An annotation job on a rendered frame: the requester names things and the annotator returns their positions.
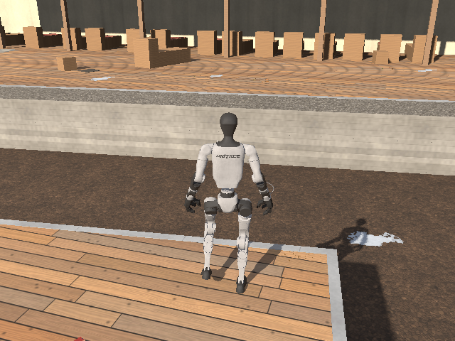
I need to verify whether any robot left foot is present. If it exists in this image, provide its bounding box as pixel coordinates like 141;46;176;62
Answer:
201;267;212;280

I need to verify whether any humanoid robot torso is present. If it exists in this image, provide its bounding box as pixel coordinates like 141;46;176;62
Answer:
211;140;245;213

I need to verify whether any right robot forearm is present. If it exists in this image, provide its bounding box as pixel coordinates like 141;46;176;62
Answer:
256;172;271;201

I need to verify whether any right robot hand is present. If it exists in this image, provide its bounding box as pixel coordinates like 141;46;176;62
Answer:
257;199;273;215

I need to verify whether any left robot hand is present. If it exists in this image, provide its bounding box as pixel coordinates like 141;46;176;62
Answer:
184;198;201;213

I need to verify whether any right robot upper arm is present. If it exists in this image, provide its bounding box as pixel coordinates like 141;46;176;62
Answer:
243;144;264;183

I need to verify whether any left robot upper arm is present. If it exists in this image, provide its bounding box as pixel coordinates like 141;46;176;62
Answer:
194;144;213;183

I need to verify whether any left robot forearm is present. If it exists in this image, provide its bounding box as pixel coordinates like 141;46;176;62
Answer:
186;172;201;200

